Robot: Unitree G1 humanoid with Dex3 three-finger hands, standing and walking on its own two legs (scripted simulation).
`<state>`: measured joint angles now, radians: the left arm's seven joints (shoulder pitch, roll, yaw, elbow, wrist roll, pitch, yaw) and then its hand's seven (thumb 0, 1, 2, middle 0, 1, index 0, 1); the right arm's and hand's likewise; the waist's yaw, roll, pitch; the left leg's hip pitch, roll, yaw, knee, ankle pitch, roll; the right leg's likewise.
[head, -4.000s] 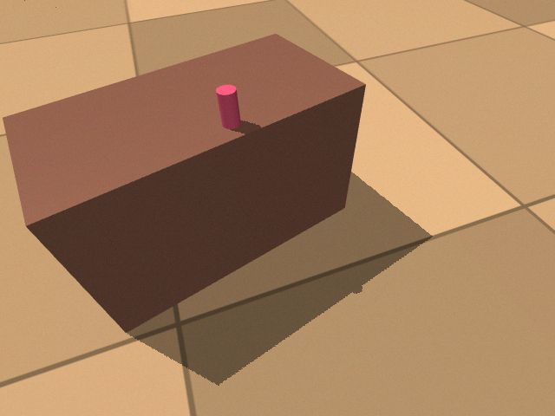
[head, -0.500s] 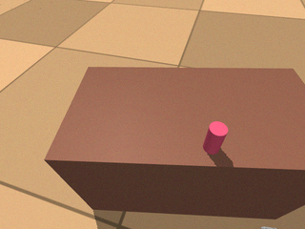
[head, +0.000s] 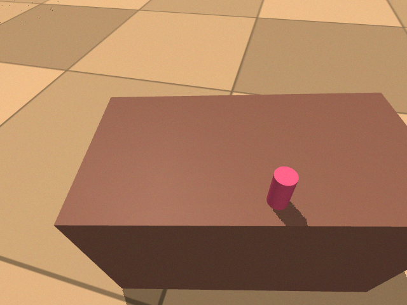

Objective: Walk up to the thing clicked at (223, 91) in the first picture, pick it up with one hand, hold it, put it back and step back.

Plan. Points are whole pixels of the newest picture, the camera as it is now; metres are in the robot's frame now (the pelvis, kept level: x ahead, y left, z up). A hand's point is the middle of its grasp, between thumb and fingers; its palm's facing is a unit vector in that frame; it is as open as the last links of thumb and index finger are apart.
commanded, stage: walk up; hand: right
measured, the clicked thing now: (281, 189) +0.42 -0.16 -0.07
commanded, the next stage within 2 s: stand in 0.18 s
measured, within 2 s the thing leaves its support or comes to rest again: neither
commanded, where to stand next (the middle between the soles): +0.04 +0.01 m, yaw -2 degrees
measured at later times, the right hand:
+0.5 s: hand out of the picture +0.10 -0.26 -0.15, palm faces -0.02 +0.94 -0.34, open 7.4 cm
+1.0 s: hand out of the picture +0.08 -0.27 -0.15, palm faces -0.03 +0.94 -0.34, open 7.4 cm
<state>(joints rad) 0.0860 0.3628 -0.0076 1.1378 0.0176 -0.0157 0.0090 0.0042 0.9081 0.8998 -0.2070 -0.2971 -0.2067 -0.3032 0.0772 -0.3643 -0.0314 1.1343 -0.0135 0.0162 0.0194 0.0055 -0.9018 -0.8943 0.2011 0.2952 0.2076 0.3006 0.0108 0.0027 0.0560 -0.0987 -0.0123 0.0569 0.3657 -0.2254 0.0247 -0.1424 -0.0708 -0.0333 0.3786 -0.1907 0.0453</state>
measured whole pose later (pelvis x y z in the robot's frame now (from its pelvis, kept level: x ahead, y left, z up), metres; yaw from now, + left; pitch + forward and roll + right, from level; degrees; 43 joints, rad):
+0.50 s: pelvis +0.00 -0.01 +0.00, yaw +0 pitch -2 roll +0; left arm 0.08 0.34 -0.01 1.13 0.01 -0.01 0.00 0.00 0.91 0.90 -0.21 -0.30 -0.21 -0.30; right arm 0.07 -0.34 -0.01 1.14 -0.01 -0.01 0.00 0.01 -0.90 -0.89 0.20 0.30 0.21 0.30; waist 0.00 0.00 0.06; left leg -0.06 0.00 0.05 0.30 -0.20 0.01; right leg -0.10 -0.06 -0.05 0.31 -0.16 0.03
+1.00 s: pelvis +0.00 -0.02 +0.00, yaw +0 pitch -3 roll +0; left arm 0.11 0.35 -0.01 1.14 0.02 -0.01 0.00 0.00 0.91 0.90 -0.21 -0.30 -0.21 -0.30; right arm 0.10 -0.35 -0.01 1.15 -0.01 -0.01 0.01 0.01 -0.90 -0.89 0.20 0.30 0.21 0.30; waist 0.00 0.00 0.05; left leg -0.07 0.02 0.04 0.30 -0.18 -0.01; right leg -0.10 -0.04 -0.06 0.29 -0.14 0.02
